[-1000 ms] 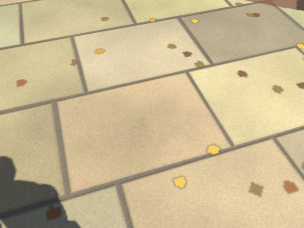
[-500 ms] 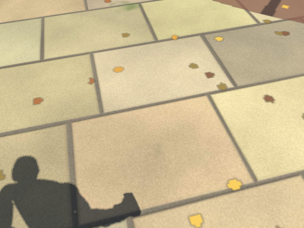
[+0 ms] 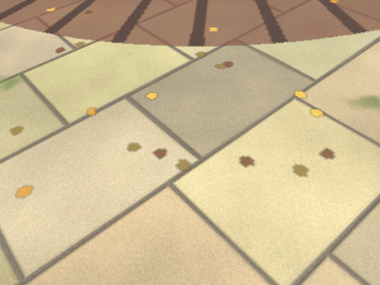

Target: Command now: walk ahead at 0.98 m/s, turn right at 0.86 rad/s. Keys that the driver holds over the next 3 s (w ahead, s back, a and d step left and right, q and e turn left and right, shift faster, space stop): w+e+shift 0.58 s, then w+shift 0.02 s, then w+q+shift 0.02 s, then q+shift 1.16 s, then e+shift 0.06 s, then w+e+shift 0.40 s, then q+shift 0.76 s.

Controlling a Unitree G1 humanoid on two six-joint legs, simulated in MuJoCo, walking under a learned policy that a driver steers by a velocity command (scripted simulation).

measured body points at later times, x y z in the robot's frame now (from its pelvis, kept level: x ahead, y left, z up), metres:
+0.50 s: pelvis +0.40 -0.08 +0.01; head +0.41 -0.12 +0.46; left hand +0.51 +0.15 -0.10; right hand +0.57 -0.39 -0.03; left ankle +0.67 +0.04 -0.65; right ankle +0.31 -0.10 -0.73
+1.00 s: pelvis +0.72 -0.19 +0.01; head +0.76 -0.22 +0.46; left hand +1.07 -0.18 -0.02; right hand +0.55 -0.42 -0.12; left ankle +0.76 -0.08 -0.73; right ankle +0.79 -0.36 -0.71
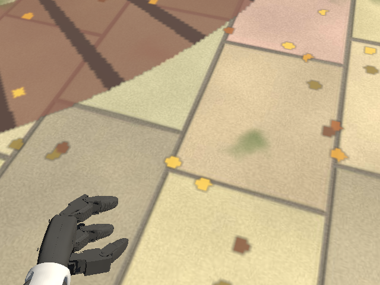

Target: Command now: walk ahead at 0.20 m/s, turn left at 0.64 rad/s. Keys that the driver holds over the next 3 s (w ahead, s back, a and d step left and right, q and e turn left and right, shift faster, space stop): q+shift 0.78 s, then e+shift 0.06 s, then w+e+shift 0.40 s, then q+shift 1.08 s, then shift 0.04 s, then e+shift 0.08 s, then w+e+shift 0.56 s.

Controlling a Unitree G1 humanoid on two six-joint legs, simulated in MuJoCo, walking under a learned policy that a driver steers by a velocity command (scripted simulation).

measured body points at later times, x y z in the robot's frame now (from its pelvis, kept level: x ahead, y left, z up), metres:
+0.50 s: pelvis +0.08 +0.03 -0.02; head +0.11 +0.07 +0.43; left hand +0.08 +0.36 -0.12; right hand +0.37 -0.15 -0.08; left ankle +0.05 +0.13 -0.74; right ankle +0.15 -0.11 -0.73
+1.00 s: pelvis +0.14 +0.05 -0.01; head +0.15 +0.04 +0.44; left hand +0.01 +0.32 -0.11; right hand +0.46 +0.01 -0.09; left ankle +0.05 +0.13 -0.72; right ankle +0.21 -0.03 -0.74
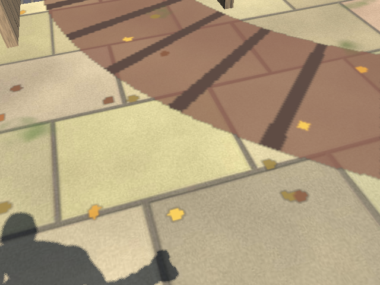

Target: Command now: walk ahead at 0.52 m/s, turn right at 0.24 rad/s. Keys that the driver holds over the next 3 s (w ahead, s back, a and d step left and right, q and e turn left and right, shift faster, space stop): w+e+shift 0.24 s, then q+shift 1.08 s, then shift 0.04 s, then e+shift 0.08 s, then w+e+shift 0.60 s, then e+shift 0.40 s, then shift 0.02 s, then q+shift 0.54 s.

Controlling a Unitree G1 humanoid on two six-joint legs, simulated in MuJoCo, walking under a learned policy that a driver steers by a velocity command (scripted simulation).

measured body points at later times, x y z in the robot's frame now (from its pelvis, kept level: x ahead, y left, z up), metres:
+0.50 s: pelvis +0.21 +0.02 +0.02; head +0.25 +0.01 +0.46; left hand +0.41 +0.26 -0.08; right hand +0.26 -0.27 -0.09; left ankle +0.20 +0.15 -0.73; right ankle +0.17 -0.10 -0.67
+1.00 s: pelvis +0.34 -0.01 +0.01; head +0.38 +0.01 +0.46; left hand +0.42 +0.30 -0.09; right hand +0.56 -0.25 -0.07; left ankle +0.35 +0.12 -0.69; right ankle +0.38 -0.13 -0.73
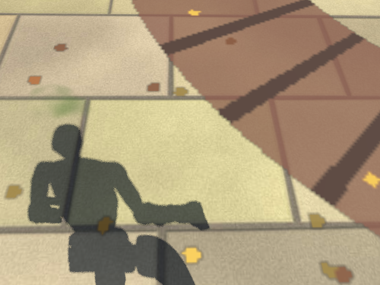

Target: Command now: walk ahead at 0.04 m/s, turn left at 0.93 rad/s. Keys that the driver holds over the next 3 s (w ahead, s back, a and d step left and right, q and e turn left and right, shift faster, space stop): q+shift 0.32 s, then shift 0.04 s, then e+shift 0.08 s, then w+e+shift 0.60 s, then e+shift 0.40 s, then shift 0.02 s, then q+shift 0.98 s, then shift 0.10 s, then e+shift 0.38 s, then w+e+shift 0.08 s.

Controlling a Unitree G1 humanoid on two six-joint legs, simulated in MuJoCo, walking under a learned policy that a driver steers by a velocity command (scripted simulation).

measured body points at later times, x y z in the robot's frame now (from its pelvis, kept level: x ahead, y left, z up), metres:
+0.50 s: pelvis +0.06 +0.02 -0.01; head +0.08 +0.05 +0.44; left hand +0.10 +0.34 -0.11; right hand +0.35 -0.16 -0.07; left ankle +0.04 +0.13 -0.74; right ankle +0.13 -0.10 -0.72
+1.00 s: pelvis +0.30 +0.08 -0.02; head +0.35 +0.06 +0.43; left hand +0.22 +0.35 -0.13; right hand +0.60 -0.12 -0.06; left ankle +0.38 +0.23 -0.74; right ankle +0.11 -0.08 -0.73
